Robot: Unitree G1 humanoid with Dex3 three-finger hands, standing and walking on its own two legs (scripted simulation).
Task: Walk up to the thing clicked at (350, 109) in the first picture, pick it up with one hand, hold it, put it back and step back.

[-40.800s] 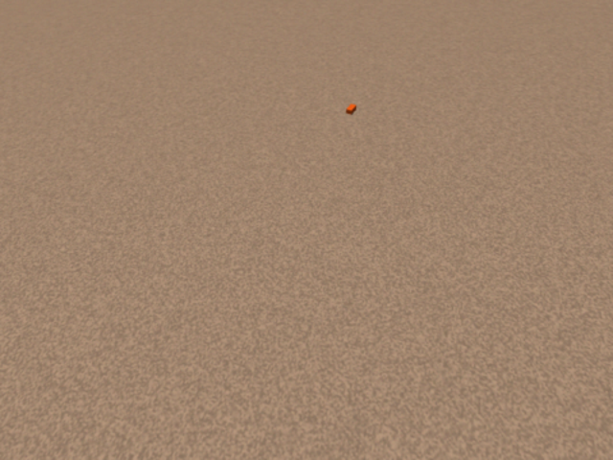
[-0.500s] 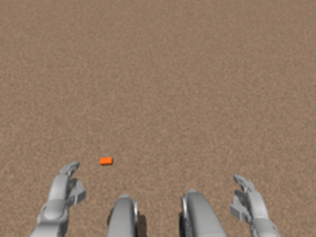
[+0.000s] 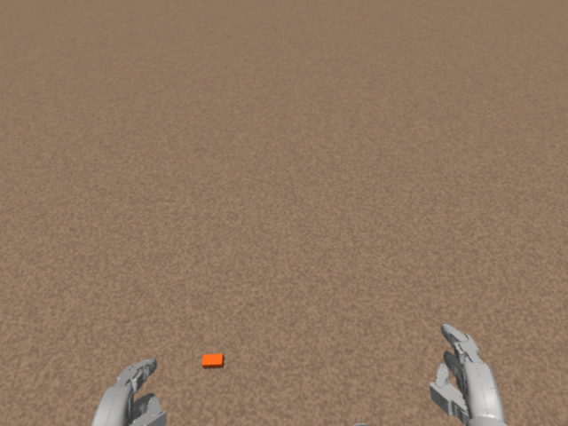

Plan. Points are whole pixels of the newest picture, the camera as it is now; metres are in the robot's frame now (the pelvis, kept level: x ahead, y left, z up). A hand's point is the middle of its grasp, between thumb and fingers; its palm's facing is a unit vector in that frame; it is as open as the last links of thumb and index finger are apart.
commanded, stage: home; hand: left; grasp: from above
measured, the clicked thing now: (213, 360) +0.46 +0.25 -0.70
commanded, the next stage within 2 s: stand in 1.84 s
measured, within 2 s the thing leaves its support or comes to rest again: neither
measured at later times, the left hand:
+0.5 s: hand (163, 420) +0.16 +0.18 -0.05, palm faces +0.05 -0.98 -0.20, open 7.4 cm
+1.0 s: hand (165, 414) +0.17 +0.18 -0.05, palm faces +0.05 -0.98 -0.20, open 7.4 cm
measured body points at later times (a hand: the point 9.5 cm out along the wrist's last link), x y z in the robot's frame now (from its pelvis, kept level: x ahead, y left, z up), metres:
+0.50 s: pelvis +0.00 +0.00 +0.00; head +0.02 +0.00 +0.45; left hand +0.16 +0.23 -0.03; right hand +0.15 -0.24 -0.07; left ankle +0.01 +0.13 -0.68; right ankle +0.01 -0.14 -0.68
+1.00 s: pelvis +0.01 +0.00 +0.00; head +0.03 +0.00 +0.45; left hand +0.16 +0.23 -0.03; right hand +0.17 -0.24 -0.06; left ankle +0.01 +0.13 -0.68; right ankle +0.01 -0.14 -0.68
